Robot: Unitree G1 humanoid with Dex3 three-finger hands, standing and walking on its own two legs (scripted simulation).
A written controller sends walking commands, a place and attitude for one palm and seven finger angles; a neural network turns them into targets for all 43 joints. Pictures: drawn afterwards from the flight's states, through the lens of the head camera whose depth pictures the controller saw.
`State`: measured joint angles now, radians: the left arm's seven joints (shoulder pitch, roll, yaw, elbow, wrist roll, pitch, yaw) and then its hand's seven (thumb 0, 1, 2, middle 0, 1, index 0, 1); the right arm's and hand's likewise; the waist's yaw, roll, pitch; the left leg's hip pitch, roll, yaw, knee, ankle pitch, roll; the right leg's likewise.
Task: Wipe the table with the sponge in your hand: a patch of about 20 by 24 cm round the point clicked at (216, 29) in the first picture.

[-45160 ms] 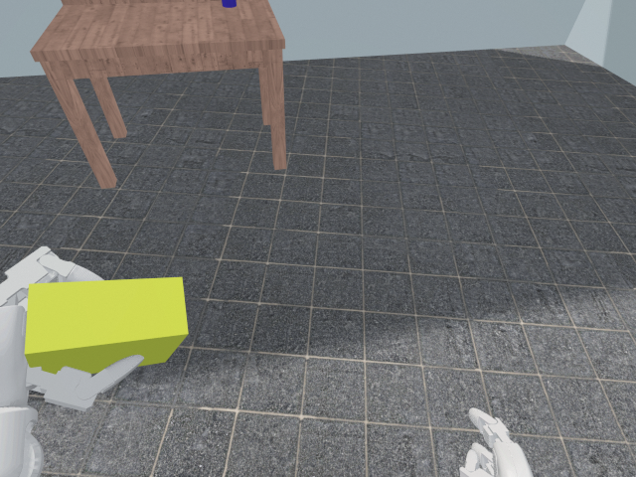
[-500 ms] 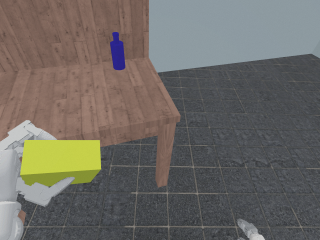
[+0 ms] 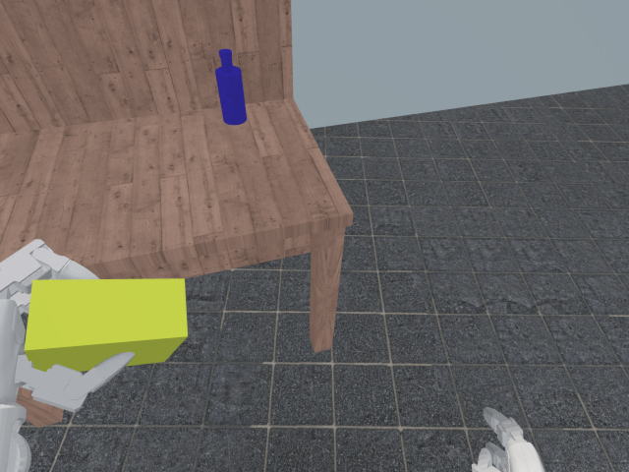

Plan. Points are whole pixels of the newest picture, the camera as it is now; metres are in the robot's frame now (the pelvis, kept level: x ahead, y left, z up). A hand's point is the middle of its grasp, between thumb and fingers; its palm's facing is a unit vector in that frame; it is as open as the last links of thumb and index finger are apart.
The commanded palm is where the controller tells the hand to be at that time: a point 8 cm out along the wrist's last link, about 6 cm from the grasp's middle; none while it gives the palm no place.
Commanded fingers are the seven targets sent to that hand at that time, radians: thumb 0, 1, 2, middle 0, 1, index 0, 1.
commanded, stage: stop stepping back and stand still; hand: left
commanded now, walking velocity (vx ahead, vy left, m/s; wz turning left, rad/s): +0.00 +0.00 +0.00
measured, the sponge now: (131, 326) +0.23 +0.20 +0.14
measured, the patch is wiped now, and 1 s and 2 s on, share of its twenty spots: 1.00 1.00 1.00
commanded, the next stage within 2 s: stand and wait in 0.50 s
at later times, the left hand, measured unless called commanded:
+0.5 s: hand (72, 294) +0.25 +0.25 +0.16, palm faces +0.35 -0.86 -0.38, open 9.8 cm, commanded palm +0.20 +0.29 +0.19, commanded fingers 0.00 0.10 1.30 -1.20 -1.60 -1.20 -1.60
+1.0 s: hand (66, 304) +0.24 +0.26 +0.16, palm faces +0.35 -0.86 -0.38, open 9.8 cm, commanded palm +0.19 +0.30 +0.19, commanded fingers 0.00 0.10 1.30 -1.20 -1.60 -1.20 -1.60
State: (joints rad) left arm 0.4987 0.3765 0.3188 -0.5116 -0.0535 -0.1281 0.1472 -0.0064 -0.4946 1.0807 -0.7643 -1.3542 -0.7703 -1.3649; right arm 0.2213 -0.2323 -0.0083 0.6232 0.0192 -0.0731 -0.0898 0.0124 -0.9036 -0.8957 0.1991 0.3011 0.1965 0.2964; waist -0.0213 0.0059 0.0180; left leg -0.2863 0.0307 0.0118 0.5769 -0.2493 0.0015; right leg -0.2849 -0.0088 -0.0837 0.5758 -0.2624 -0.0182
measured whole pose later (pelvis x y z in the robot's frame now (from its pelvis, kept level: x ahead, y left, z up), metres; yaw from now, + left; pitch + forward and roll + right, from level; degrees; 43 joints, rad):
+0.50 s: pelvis +0.03 +0.02 +0.01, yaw -1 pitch -1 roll -1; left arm 0.49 0.37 0.30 -0.50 -0.07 -0.09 0.14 -0.01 -0.49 1.08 -0.76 -1.36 -0.77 -1.37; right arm 0.16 -0.19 0.02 0.58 0.02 -0.05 -0.06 0.01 -0.90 -0.90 0.20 0.30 0.20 0.30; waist 0.01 0.01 0.03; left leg -0.20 0.02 0.03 0.48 -0.26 0.01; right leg -0.19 -0.01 -0.06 0.43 -0.23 0.00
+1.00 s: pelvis +0.02 +0.02 +0.01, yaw -1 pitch -1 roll -1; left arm 0.49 0.35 0.29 -0.46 -0.06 -0.09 0.15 -0.01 -0.49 1.08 -0.76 -1.36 -0.77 -1.37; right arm 0.20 -0.21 0.01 0.60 0.02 -0.03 -0.08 0.01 -0.90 -0.90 0.20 0.30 0.20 0.30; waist 0.00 0.03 0.01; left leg -0.21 0.02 0.03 0.47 -0.24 0.01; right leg -0.19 -0.01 -0.06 0.40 -0.20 0.01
